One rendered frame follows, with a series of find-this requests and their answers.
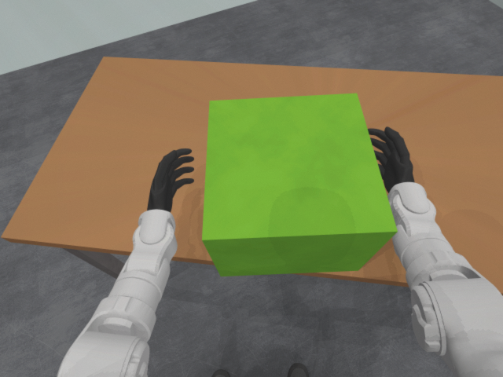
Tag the carton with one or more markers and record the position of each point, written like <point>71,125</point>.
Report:
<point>292,185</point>

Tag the right robot forearm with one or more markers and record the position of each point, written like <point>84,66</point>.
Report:
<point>419,243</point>

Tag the right robot upper arm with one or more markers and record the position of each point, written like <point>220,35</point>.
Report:
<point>462,322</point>

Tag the left robot forearm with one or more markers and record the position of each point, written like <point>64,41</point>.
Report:
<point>131,305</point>

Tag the left robot upper arm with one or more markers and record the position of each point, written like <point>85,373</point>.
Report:
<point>98,354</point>

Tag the table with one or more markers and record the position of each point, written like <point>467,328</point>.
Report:
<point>94,184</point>

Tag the robot left hand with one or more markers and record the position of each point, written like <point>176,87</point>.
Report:
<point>164,185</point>

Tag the robot right hand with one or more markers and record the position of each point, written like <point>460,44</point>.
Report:
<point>396,166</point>

